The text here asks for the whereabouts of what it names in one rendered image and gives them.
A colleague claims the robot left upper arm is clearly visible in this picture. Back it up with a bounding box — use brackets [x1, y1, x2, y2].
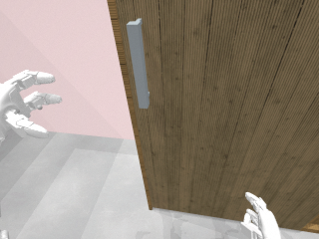
[0, 229, 10, 239]

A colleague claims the handle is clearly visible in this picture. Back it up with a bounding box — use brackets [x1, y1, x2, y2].
[126, 18, 150, 109]

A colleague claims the wardrobe door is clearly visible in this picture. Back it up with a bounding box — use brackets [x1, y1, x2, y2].
[116, 0, 319, 231]
[309, 214, 319, 225]

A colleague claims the left robot hand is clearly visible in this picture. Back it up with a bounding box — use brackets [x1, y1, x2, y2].
[0, 70, 62, 139]

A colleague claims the right robot hand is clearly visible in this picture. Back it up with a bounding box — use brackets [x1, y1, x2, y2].
[240, 192, 282, 239]

